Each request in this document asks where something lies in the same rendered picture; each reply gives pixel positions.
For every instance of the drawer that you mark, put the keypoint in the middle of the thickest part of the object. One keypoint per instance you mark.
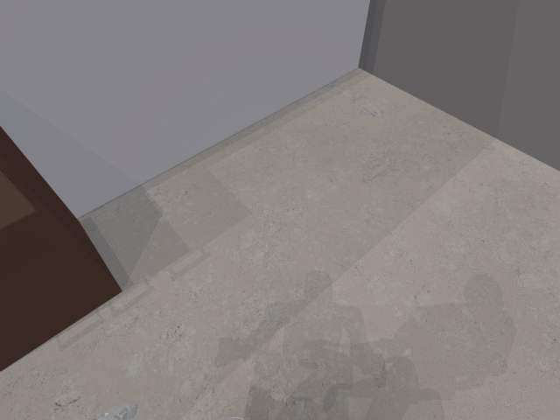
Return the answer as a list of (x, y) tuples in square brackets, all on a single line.
[(13, 204)]

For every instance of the cabinet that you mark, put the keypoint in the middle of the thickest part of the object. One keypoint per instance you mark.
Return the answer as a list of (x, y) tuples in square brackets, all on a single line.
[(51, 274)]

